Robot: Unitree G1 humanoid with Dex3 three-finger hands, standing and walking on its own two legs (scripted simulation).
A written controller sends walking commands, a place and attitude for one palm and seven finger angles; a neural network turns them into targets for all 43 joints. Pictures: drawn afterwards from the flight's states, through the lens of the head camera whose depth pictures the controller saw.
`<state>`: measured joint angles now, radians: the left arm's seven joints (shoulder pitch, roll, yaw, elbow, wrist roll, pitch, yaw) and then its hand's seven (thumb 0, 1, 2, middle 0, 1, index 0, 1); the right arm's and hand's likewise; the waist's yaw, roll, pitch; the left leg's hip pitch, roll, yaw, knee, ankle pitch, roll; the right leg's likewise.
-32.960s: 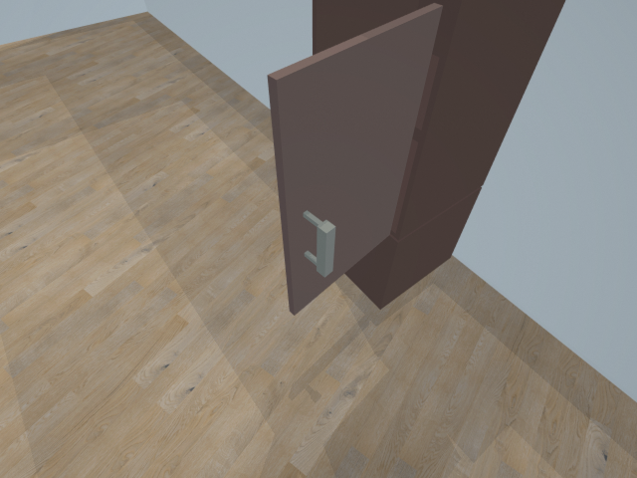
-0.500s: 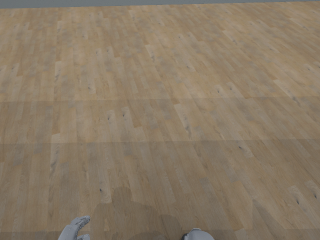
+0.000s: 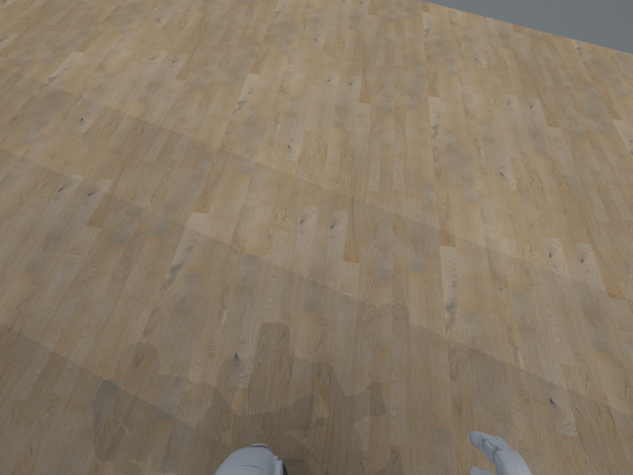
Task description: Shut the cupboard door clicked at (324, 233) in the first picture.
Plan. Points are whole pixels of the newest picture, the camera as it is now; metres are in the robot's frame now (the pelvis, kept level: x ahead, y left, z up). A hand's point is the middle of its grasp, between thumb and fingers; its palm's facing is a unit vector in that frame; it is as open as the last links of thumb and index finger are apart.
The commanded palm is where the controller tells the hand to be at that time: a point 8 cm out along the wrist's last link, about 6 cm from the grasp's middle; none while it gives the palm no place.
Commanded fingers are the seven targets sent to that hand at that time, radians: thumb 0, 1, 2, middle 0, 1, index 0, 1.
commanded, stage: turn to face it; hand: left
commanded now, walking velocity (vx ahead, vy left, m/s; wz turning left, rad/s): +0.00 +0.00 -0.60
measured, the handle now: out of the picture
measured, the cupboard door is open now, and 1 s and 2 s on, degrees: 73 73 73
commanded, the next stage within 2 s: none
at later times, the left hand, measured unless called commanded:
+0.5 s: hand (181, 470) +0.13 +0.19 -0.16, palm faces -0.17 -0.96 -0.22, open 7.4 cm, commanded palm none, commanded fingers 0.00 0.90 0.90 -0.20 -0.30 -0.20 -0.30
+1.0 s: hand (239, 407) +0.22 +0.13 -0.16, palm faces -0.45 -0.87 -0.20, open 7.4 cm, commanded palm none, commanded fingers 0.00 0.90 0.90 -0.20 -0.30 -0.20 -0.30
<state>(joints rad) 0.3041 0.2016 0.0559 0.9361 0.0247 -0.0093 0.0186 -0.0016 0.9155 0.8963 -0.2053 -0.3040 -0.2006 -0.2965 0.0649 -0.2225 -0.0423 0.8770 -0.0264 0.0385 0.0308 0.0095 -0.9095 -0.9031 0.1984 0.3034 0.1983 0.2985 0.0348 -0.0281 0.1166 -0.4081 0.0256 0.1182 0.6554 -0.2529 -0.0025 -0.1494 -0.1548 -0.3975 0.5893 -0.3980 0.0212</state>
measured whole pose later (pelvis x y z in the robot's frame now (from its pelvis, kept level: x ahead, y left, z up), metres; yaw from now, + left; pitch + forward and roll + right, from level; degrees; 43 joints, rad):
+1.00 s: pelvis +0.06 +0.00 +0.00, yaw -31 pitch +2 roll -1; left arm 0.21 0.21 0.07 0.88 0.02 0.05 0.00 0.00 0.90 0.90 -0.21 -0.30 -0.20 -0.30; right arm 0.15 -0.21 -0.04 0.89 0.00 0.03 -0.03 0.01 -0.91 -0.90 0.20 0.30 0.20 0.30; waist 0.02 -0.02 0.07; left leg -0.34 0.03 0.01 0.62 -0.32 -0.08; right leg -0.26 0.05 0.13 0.56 -0.32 0.01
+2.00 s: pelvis +0.10 -0.02 +0.01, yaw -65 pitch +2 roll -1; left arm 0.21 0.27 0.08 0.91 0.02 0.08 -0.01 0.00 0.91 0.90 -0.21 -0.30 -0.20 -0.30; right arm 0.13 -0.19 -0.01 0.84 -0.02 0.01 -0.03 0.01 -0.90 -0.90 0.21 0.30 0.21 0.30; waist 0.03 -0.06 0.09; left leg -0.30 0.04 0.08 0.59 -0.33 0.03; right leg -0.42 0.05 0.07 0.95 -0.52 0.04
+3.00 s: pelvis +0.15 -0.09 +0.02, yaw -101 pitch +1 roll -4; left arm 0.19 0.29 0.10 0.90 0.02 0.09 -0.03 0.00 0.91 0.90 -0.20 -0.30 -0.20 -0.30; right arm 0.20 -0.18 0.00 0.85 -0.03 0.01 -0.03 0.01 -0.90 -0.90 0.21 0.30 0.21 0.30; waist 0.02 -0.04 0.09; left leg -0.22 0.10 0.16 0.49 -0.29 0.04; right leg -0.50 -0.01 0.00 1.17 -0.43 0.07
